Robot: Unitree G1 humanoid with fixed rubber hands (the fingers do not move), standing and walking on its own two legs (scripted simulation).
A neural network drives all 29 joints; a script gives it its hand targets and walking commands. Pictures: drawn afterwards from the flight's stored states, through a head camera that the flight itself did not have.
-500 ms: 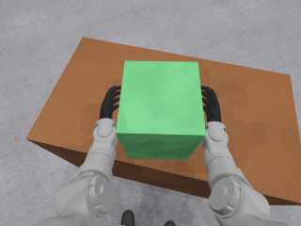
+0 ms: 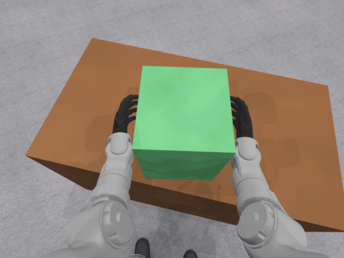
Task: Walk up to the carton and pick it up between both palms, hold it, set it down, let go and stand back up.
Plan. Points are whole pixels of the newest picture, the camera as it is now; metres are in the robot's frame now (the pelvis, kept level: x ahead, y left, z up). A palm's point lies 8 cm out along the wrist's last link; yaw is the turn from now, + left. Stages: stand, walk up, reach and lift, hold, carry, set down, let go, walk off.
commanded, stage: set down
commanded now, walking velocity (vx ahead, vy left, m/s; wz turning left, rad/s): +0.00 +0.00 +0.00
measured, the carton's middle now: (181, 130) +0.43 +0.01 -0.06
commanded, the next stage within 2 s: none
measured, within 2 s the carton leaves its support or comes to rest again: neither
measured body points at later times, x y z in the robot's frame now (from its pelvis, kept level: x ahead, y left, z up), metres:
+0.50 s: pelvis +0.00 +0.00 +0.00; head +0.14 +0.02 +0.42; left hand +0.42 +0.15 -0.02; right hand +0.42 -0.14 -0.01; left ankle +0.01 +0.12 -0.74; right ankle -0.03 -0.10 -0.74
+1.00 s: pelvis -0.02 +0.01 -0.04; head +0.11 +0.02 +0.39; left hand +0.43 +0.18 -0.04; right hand +0.44 -0.15 -0.03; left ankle +0.01 +0.13 -0.74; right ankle -0.03 -0.10 -0.74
